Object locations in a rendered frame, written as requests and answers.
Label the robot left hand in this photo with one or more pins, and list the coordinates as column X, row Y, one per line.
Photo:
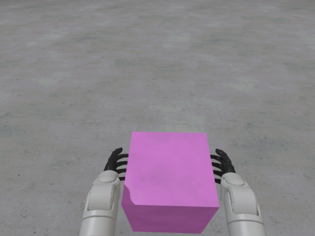
column 112, row 163

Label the carton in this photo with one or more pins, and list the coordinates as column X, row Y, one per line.
column 169, row 185

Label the robot left forearm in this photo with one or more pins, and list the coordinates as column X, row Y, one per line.
column 101, row 206

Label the robot right forearm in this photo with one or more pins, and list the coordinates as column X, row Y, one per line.
column 242, row 210

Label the robot right hand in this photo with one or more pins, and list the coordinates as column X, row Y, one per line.
column 225, row 166

